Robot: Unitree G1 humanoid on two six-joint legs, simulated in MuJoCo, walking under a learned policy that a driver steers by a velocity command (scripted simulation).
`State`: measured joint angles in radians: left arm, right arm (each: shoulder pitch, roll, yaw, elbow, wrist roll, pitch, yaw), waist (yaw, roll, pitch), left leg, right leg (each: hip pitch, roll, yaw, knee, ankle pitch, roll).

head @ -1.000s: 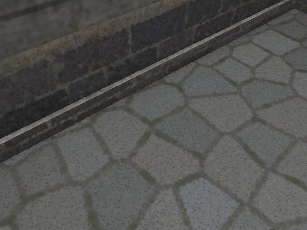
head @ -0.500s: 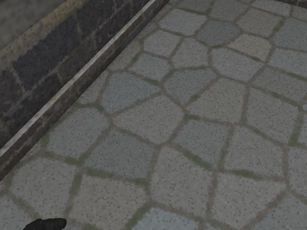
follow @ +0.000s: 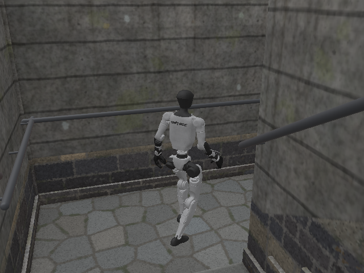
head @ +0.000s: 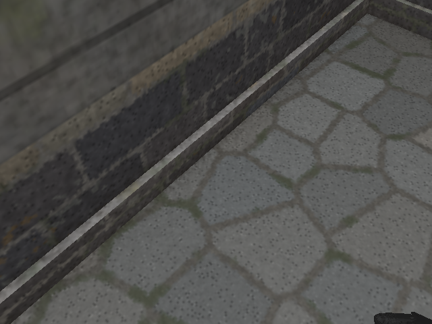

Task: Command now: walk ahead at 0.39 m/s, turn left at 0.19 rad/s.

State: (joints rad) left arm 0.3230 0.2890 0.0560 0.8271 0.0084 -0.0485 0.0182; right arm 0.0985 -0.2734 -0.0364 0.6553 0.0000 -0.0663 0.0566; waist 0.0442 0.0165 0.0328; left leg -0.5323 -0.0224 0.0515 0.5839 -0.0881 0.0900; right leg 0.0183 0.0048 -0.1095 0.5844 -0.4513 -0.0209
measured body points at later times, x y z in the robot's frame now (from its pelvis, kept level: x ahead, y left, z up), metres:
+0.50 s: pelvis +0.17 -0.04 +0.02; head +0.21 -0.04 +0.47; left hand +0.36 +0.20 -0.08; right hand +0.25 -0.34 -0.09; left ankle +0.12 +0.08 -0.71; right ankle +0.22 -0.16 -0.71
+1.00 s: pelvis +0.20 -0.03 +0.02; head +0.23 -0.04 +0.47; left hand +0.48 +0.14 -0.07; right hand +0.19 -0.35 -0.08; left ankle +0.25 +0.08 -0.72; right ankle +0.22 -0.16 -0.71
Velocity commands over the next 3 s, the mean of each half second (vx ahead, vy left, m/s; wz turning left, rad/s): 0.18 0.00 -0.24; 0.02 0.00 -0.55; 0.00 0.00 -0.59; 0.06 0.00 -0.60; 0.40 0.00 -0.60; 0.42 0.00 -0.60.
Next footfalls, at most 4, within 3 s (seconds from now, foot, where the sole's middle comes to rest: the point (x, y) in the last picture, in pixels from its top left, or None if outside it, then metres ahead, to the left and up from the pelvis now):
0.52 right None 0.26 -0.16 -0.75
0.98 left None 0.29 0.06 -0.75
1.40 right None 0.12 -0.16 -0.75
1.90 left None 0.29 -0.02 -0.75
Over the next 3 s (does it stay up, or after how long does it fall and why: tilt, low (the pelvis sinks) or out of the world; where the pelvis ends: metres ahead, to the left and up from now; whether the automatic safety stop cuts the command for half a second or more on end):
stays up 0.22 -0.51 0.01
